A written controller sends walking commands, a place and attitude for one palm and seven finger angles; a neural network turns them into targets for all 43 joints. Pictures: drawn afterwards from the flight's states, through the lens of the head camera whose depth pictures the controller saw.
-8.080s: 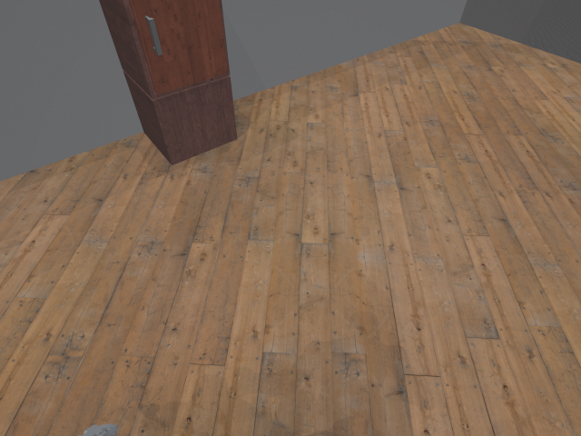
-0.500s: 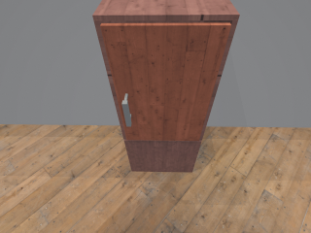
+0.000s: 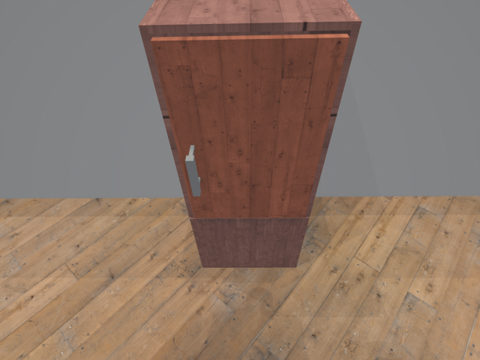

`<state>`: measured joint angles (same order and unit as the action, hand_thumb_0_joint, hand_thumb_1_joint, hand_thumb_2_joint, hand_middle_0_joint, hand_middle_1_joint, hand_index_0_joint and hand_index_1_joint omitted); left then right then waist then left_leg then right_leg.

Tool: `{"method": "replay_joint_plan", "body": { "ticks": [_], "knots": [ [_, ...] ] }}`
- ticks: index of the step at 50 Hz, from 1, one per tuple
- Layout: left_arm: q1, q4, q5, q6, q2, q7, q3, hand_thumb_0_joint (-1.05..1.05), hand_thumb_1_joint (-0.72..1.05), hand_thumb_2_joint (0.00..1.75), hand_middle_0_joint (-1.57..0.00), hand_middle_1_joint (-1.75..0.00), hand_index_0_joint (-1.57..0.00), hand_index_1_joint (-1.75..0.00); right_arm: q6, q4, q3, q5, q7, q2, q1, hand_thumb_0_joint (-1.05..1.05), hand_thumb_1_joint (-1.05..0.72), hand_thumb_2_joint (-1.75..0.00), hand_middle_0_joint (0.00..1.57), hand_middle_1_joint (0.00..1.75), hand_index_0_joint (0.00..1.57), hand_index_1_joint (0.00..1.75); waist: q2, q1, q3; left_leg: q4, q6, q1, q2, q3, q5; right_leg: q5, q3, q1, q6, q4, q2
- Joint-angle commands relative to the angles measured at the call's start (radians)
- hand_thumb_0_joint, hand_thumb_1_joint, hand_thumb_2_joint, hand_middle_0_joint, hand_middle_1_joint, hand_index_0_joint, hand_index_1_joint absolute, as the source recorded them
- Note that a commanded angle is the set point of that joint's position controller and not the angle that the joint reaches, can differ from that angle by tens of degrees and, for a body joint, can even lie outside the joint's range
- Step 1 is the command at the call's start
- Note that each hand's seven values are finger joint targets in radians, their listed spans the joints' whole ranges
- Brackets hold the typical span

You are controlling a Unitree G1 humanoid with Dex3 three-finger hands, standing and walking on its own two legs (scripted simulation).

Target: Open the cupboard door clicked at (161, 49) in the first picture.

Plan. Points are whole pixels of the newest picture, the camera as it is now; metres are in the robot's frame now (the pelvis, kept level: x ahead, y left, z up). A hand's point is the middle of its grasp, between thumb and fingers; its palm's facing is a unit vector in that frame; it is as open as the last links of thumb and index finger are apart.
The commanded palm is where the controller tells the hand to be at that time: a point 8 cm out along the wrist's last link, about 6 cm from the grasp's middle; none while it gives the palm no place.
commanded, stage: look again from close up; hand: left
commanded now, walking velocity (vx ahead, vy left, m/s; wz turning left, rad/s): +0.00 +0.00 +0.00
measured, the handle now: (194, 171) +0.59 +0.15 -0.08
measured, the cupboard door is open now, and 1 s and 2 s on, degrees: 0 0 0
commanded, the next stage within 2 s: raise the hand with hooked fingers in 0.26 s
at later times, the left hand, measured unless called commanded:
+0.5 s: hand (131, 358) +0.15 +0.20 -0.08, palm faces +0.26 -0.95 -0.18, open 7.4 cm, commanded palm +0.12 +0.23 -0.07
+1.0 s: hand (137, 336) +0.18 +0.19 -0.07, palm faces +0.02 -1.00 -0.07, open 9.9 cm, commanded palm +0.16 +0.25 -0.07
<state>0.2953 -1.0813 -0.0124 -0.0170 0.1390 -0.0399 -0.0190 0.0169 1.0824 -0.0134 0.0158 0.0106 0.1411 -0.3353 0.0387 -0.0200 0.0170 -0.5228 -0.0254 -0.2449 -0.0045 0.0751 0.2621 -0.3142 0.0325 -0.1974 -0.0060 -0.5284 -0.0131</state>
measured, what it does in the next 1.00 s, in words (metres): lowers itself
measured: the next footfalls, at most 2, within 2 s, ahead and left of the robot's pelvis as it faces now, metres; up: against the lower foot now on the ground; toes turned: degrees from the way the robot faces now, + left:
none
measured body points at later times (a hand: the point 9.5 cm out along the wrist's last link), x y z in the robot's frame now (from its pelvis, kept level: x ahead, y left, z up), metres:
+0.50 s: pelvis +0.01 +0.00 +0.00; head +0.02 -0.01 +0.45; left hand +0.13 +0.25 -0.06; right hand +0.09 -0.25 -0.13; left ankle +0.01 +0.10 -0.73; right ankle -0.02 -0.11 -0.73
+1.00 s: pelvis -0.03 -0.03 -0.12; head +0.06 -0.02 +0.32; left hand +0.17 +0.25 -0.06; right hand +0.19 -0.24 -0.20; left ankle +0.01 +0.10 -0.73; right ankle -0.02 -0.12 -0.73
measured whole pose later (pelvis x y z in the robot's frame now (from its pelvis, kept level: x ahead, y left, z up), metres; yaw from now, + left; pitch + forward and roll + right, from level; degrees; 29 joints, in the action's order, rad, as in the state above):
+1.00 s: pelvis -0.03 -0.03 -0.12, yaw +2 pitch +18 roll -3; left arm 0.31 -0.09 0.32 -0.46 0.26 0.42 0.25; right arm 0.21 0.58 -0.01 -0.02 0.05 0.20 -0.15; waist 0.03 0.04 -0.15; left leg -1.32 0.02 -1.10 -0.05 -0.05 0.54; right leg -0.61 0.15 -0.99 -0.07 -1.28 0.01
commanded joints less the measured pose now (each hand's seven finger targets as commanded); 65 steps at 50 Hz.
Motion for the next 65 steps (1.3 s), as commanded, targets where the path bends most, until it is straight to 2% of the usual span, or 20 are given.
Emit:
{"method": "replay_joint_plan", "body": {
  "ticks": [1, 17, 18, 19, 20, 21, 22, 24, 25, 27, 29, 31, 35, 38, 41, 45, 51, 56, 59, 65],
  "knots": [
    [0.046, 0.035, -0.001, -0.017, 0.1, -0.004, 0.023, 0.0, 0.9, 0.9, -0.2, -0.3, -0.2, -0.3, 0.02, -0.04, 0.019, 0.0, 0.01, 0.097, -0.03, 0.0, -0.9, -0.9, 0.2, 0.3, 0.2, 0.3, -0.047, 0.017, 0.078, 0.145, -0.022, -0.025, -0.097, -0.123, -0.064, 0.064, -0.084, -0.055, -0.04, 0.106, -0.067],
    [0.032, 0.025, -0.004, -0.016, 0.145, 0.001, 0.033, 0.0, 0.9, 0.9, -0.2, -0.3, -0.2, -0.3, 0.025, -0.01, 0.026, -0.004, 0.017, 0.137, 0.042, 0.0, -0.9, -0.9, 0.2, 0.3, 0.2, 0.3, -0.036, 0.021, 0.033, 0.14, -0.017, 0.058, -0.103, -0.096, -0.17, 0.199, -0.103, -0.022, -0.033, 0.124, -0.084],
    [0.118, -0.007, -0.012, -0.024, 0.136, -0.038, 0.03, 0.0, 0.9, 0.9, -0.2, -0.3, -0.2, -0.3, 0.021, -0.077, 0.029, -0.014, 0.012, 0.147, 0.12, 0.0, -0.9, -0.9, 0.2, 0.3, 0.2, 0.3, -0.13, 0.053, 0.05, -0.067, 0.013, 0.003, -0.124, -0.069, -0.266, 0.554, -0.155, -0.029, -0.007, 0.147, -0.141],
    [-0.624, 1.534, 0.188, -0.234, 0.377, -0.033, 0.174, 0.0, 0.88, 0.89, -0.2, -0.32, -0.2, -0.32, 0.162, -0.412, 0.059, -0.061, 0.052, 0.308, 0.075, 0.0, -0.9, -0.9, 0.2, 0.3, 0.2, 0.3, 0.059, -0.077, -0.465, 0.063, -0.006, 0.261, -0.002, -0.079, -0.343, 0.468, -0.041, 0.034, -0.028, 0.027, -0.039],
    [-0.168, 1.28, 0.113, -0.196, 0.303, -0.07, 0.167, 0.0, 0.85, 0.88, -0.2, -0.33, -0.2, -0.33, 0.249, -0.361, 0.036, -0.05, 0.087, 0.218, 0.158, 0.0, -0.9, -0.9, 0.2, 0.3, 0.2, 0.3, 0.218, 0.038, -0.445, 0.074, -0.005, 0.338, -0.049, -0.076, -0.459, 0.252, -0.012, -0.021, -0.04, -0.026, 0.004],
    [0.098, 1.092, 0.139, -0.065, 0.077, -0.093, 0.034, 0.0, 0.83, 0.87, -0.21, -0.34, -0.21, -0.34, 0.271, -0.354, 0.049, -0.066, 0.079, 0.173, 0.159, 0.0, -0.9, -0.9, 0.2, 0.3, 0.2, 0.3, 0.197, 0.002, -0.257, 0.085, 0.027, 0.189, -0.047, -0.085, -0.373, 0.092, 0.046, -0.123, -0.02, -0.033, 0.004],
    [0.041, 1.062, 0.173, -0.064, 0.002, -0.075, 0.017, 0.0, 0.81, 0.86, -0.21, -0.36, -0.21, -0.36, 0.275, -0.348, 0.049, -0.071, 0.076, 0.19, 0.13, 0.0, -0.9, -0.9, 0.2, 0.3, 0.2, 0.3, 0.068, -0.033, -0.083, 0.064, 0.018, 0.081, -0.041, -0.1, -0.256, 0.095, 0.064, -0.184, -0.012, -0.019, 0.008],
    [-0.016, 1.016, 0.174, -0.181, 0.081, -0.029, 0.106, 0.0, 0.76, 0.84, -0.21, -0.39, -0.21, -0.39, 0.287, -0.415, 0.077, -0.038, 0.066, 0.246, 0.136, 0.0, -0.9, -0.9, 0.2, 0.3, 0.2, 0.3, -0.074, -0.062, -0.006, -0.046, 0.013, -0.088, -0.012, -0.114, -0.066, 0.037, 0.087, -0.329, -0.007, -0.037, 0.017],
    [0.065, 0.907, 0.188, -0.251, 0.031, 0.013, 0.107, 0.0, 0.74, 0.83, -0.21, -0.4, -0.21, -0.4, 0.289, -0.438, 0.082, -0.024, 0.058, 0.237, 0.144, 0.0, -0.9, -0.9, 0.2, 0.3, 0.2, 0.3, -0.188, -0.042, 0.0, -0.114, 0.016, -0.184, -0.007, -0.118, -0.023, -0.014, 0.101, -0.409, -0.006, -0.095, 0.024],
    [0.218, 0.804, 0.215, -0.402, -0.001, 0.132, 0.129, 0.0, 0.69, 0.81, -0.22, -0.43, -0.22, -0.43, 0.298, -0.502, 0.097, -0.017, 0.025, 0.226, 0.173, 0.0, -0.9, -0.9, 0.2, 0.3, 0.2, 0.3, -0.24, 0.035, -0.086, -0.247, 0.031, -0.319, 0.006, -0.098, -0.01, -0.05, 0.09, -0.494, -0.018, -0.231, 0.025],
    [0.257, 0.815, 0.248, -0.565, 0.022, 0.266, 0.159, 0.0, 0.64, 0.79, -0.22, -0.47, -0.22, -0.47, 0.303, -0.561, 0.114, -0.011, -0.003, 0.227, 0.203, 0.0, -0.9, -0.9, 0.2, 0.3, 0.2, 0.3, -0.22, 0.075, -0.189, -0.374, 0.037, -0.443, 0.018, -0.08, -0.014, -0.012, 0.056, -0.536, -0.029, -0.365, 0.025],
    [0.246, 0.802, 0.258, -0.677, 0.128, 0.4, 0.238, 0.0, 0.6, 0.77, -0.22, -0.5, -0.22, -0.5, 0.301, -0.611, 0.128, -0.019, -0.03, 0.235, 0.205, 0.0, -0.9, -0.9, 0.2, 0.3, 0.2, 0.3, -0.1, 0.094, -0.26, -0.487, 0.038, -0.526, 0.024, -0.077, -0.053, 0.07, 0.0, -0.557, -0.045, -0.477, 0.016],
    [0.143, 1.039, 0.339, -0.582, 0.199, 0.442, 0.323, 0.0, 0.5, 0.73, -0.23, -0.55, -0.23, -0.55, 0.258, -0.743, 0.124, -0.038, -0.009, 0.234, 0.243, 0.0, -0.9, -0.9, 0.2, 0.3, 0.2, 0.3, -0.018, 0.103, -0.418, -0.553, 0.015, -0.583, 0.034, -0.041, -0.004, 0.016, -0.069, -0.526, -0.023, -0.491, 0.011],
    [-0.005, 1.221, 0.349, -0.562, 0.226, 0.385, 0.331, 0.0, 0.43, 0.7, -0.23, -0.6, -0.23, -0.6, 0.236, -0.748, 0.112, -0.042, 0.019, 0.218, 0.212, 0.0, -0.9, -0.9, 0.2, 0.3, 0.2, 0.3, 0.002, 0.049, -0.358, -0.59, 0.0, -0.614, 0.008, -0.07, 0.109, -0.191, -0.105, -0.619, -0.018, -0.437, 0.02],
    [-0.103, 1.405, 0.32, -0.594, 0.257, 0.362, 0.3, 0.0, 0.36, 0.67, -0.24, -0.64, -0.24, -0.64, 0.236, -0.713, 0.096, -0.022, 0.044, 0.216, 0.151, 0.0, -0.9, -0.9, 0.2, 0.3, 0.2, 0.3, 0.043, -0.007, -0.461, -0.654, -0.015, -0.579, -0.011, -0.09, -0.029, 0.048, -0.096, -0.606, -0.011, -0.503, 0.03],
    [-0.084, 1.235, 0.326, -0.552, 0.233, 0.425, 0.28, 0.0, 0.27, 0.63, -0.25, -0.7, -0.25, -0.7, 0.248, -0.641, 0.086, -0.031, 0.059, 0.224, 0.152, 0.0, -0.9, -0.9, 0.2, 0.3, 0.2, 0.3, 0.02, -0.04, -0.389, -0.677, -0.011, -0.637, -0.019, -0.108, 0.01, 0.0, -0.071, -0.68, -0.006, -0.494, 0.036],
    [0.0, 1.078, 0.401, -0.416, 0.315, 0.501, 0.429, 0.0, 0.13, 0.57, -0.25, -0.8, -0.25, -0.8, 0.247, -0.649, 0.084, -0.046, 0.064, 0.223, 0.189, 0.0, -0.9, -0.9, 0.2, 0.3, 0.2, 0.3, -0.034, 0.047, -0.498, -0.657, -0.007, -0.686, -0.01, -0.108, -0.016, 0.027, -0.11, -0.529, 0.013, -0.48, 0.011],
    [-0.032, 1.089, 0.402, -0.453, 0.31, 0.458, 0.442, 0.0, 0.01, 0.52, -0.26, -0.87, -0.26, -0.87, 0.248, -0.647, 0.084, -0.043, 0.056, 0.214, 0.18, 0.0, -0.9, -0.9, 0.2, 0.3, 0.2, 0.3, -0.045, 0.05, -0.46, -0.616, -0.006, -0.675, -0.012, -0.11, -0.005, -0.021, -0.076, -0.563, 0.003, -0.486, 0.018],
    [-0.066, 1.058, 0.389, -0.492, 0.291, 0.444, 0.411, 0.0, -0.06, 0.49, -0.27, -0.92, -0.27, -0.92, 0.253, -0.637, 0.087, -0.045, 0.054, 0.226, 0.159, 0.0, -0.9, -0.9, 0.2, 0.3, 0.2, 0.3, -0.061, 0.02, -0.409, -0.603, -0.009, -0.675, -0.011, -0.108, 0.059, -0.14, -0.062, -0.637, 0.001, -0.47, 0.022],
    [-0.105, 1.045, 0.381, -0.518, 0.321, 0.45, 0.413, 0.0, -0.2, 0.43, -0.28, -1.0, -0.28, -1.0, 0.256, -0.647, 0.087, -0.049, 0.058, 0.253, 0.134, 0.0, -0.9, -0.9, 0.2, 0.3, 0.2, 0.3, 0.008, 0.02, -0.41, -0.559, -0.011, -0.626, -0.009, -0.114, 0.106, -0.189, -0.02, -0.692, -0.014, -0.484, 0.032]
  ]
}}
